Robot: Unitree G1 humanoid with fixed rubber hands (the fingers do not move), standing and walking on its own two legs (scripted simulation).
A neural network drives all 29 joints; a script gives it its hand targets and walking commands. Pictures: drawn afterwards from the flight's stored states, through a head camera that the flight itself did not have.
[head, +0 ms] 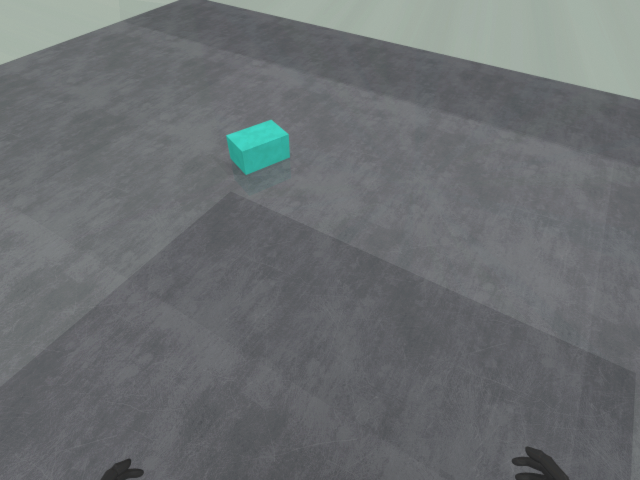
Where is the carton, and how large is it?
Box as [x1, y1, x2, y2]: [226, 120, 289, 174]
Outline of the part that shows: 273,121 269,120 226,135 230,157 245,174 289,157 288,134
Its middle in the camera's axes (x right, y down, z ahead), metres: -0.31 -0.47 +1.99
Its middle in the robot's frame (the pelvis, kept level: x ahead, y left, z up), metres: +1.77 +0.26 -0.68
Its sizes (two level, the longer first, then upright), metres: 0.265 0.172 0.141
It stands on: the floor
